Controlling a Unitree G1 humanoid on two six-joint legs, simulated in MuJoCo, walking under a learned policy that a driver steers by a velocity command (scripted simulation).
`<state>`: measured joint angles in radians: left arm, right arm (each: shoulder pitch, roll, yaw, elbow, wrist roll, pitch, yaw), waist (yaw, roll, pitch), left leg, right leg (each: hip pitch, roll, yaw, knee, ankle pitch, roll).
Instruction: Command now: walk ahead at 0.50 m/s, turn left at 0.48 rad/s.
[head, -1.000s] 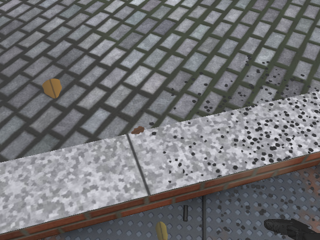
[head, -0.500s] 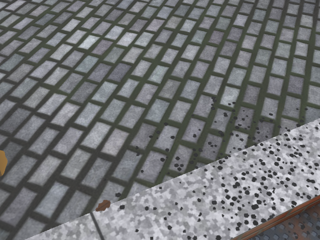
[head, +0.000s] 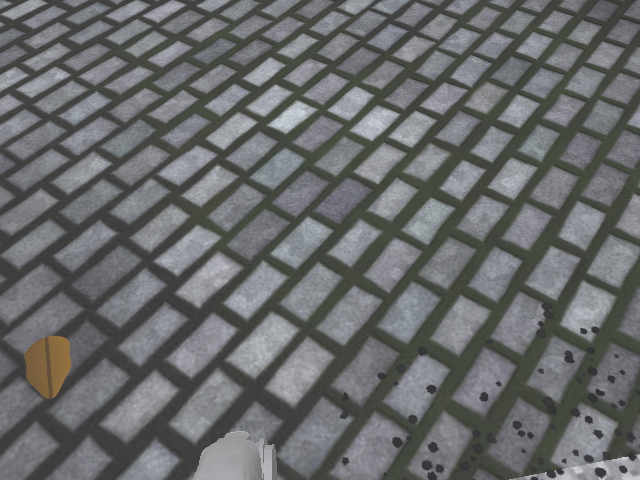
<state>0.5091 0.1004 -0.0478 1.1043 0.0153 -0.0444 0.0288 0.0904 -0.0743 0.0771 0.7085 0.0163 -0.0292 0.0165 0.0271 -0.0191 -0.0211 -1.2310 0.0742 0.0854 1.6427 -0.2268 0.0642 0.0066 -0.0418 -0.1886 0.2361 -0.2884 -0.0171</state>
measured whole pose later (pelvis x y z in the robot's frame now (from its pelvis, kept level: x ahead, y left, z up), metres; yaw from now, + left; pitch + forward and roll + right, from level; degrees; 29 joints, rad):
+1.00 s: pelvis +0.55 +0.11 +0.14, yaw +36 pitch +2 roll -2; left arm 0.36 0.27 0.07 0.83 0.01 -0.10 0.00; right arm 0.11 -0.29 -0.07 0.63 0.02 -0.03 0.02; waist 0.09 0.05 0.02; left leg -0.75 0.11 -0.08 0.92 -0.04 0.01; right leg -0.04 0.04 -0.17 0.26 -0.25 -0.03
